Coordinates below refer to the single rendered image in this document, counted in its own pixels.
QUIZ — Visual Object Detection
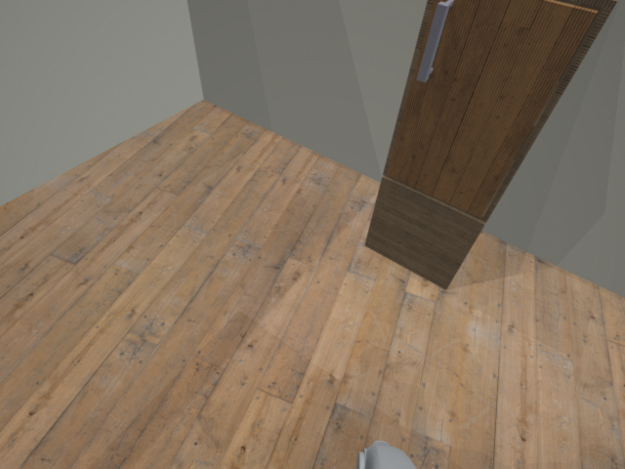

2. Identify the right robot thigh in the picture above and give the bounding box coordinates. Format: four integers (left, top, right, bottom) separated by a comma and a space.
356, 445, 417, 469

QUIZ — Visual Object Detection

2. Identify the handle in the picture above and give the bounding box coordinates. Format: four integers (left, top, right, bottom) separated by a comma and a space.
417, 0, 454, 83

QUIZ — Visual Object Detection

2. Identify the cupboard door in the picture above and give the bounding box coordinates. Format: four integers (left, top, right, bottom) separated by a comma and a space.
388, 0, 598, 218

